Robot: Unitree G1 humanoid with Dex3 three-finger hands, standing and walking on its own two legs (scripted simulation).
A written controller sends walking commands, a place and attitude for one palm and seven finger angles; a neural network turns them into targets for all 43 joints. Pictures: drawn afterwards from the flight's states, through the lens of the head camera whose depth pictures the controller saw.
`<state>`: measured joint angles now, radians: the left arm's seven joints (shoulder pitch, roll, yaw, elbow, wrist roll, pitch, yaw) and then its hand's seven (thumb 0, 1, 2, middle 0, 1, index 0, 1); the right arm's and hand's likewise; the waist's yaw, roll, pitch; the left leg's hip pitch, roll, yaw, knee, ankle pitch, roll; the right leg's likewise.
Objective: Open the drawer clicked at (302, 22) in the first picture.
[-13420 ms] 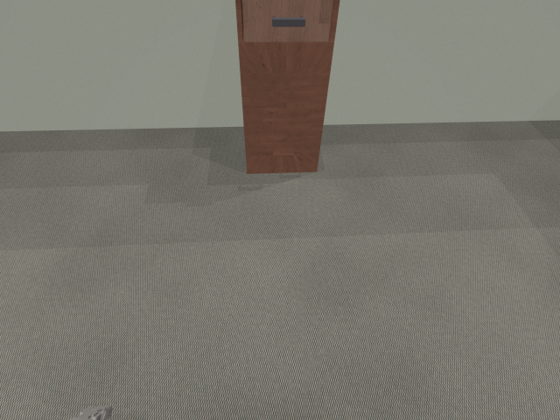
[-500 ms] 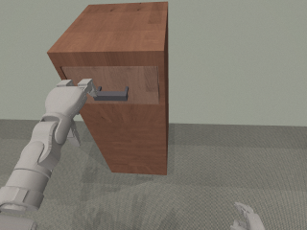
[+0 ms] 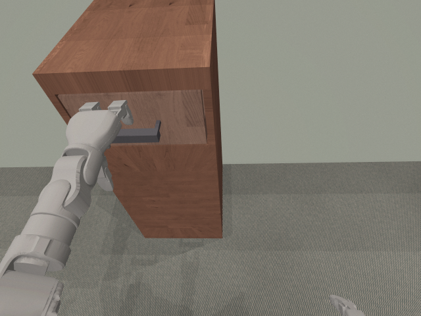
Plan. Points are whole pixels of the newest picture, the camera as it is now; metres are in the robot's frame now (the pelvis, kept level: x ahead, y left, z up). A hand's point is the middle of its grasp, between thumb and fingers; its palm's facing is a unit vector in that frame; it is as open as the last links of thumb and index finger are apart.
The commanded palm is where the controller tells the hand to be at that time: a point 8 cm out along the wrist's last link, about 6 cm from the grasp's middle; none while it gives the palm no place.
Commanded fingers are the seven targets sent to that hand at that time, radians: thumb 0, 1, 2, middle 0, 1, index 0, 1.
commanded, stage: move the hooked fingers above the handle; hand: left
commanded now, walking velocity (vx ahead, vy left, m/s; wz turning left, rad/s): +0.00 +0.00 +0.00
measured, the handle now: (136, 129) +0.53 +0.23 +0.03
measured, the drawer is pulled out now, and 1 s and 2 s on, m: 0.00 0.00 0.00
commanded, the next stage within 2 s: none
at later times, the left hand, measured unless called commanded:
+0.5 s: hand (119, 132) +0.45 +0.23 +0.10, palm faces +0.02 -0.03 -1.00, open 13.8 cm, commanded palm +0.44 +0.23 +0.15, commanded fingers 0.00 -0.50 0.30 -0.30 -1.20 -0.30 -1.20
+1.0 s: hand (130, 124) +0.49 +0.22 +0.09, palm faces +0.00 -0.02 -1.00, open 13.5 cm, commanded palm +0.47 +0.24 +0.14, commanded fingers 0.00 -0.50 0.30 -0.30 -1.20 -0.30 -1.20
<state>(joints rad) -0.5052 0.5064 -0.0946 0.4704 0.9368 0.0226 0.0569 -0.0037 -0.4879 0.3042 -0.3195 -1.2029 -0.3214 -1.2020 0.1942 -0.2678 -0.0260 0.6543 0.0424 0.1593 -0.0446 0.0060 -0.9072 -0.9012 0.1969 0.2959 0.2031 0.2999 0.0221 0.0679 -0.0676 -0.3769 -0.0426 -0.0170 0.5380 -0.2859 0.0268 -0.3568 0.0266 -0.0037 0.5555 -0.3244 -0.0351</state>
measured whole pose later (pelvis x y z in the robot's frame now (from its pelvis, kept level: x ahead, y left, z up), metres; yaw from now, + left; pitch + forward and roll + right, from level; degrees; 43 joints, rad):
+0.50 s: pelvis +0.00 +0.01 -0.01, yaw -1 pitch +11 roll +0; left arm -0.73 0.49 -0.11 0.76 0.99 -0.02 0.11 0.00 -0.49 0.30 -0.32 -1.20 -0.32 -1.20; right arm 0.27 -0.26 -0.04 0.67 0.03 0.18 -0.03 0.00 -0.91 -0.90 0.20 0.30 0.20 0.30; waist -0.03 0.05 -0.10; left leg -0.48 -0.05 0.00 0.61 -0.31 0.04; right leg -0.45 0.02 0.01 0.61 -0.34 -0.02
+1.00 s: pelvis -0.01 +0.01 -0.01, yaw -2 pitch +14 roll -1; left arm -0.89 0.53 -0.04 1.03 1.05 -0.05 0.18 0.00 -0.49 0.30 -0.37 -1.23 -0.36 -1.24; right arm 0.39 -0.27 -0.04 0.70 0.03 0.15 -0.04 0.00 -0.91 -0.90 0.20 0.30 0.20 0.30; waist -0.11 0.05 -0.12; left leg -0.58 -0.02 0.01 0.64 -0.31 0.04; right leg -0.56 0.05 0.02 0.62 -0.32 -0.02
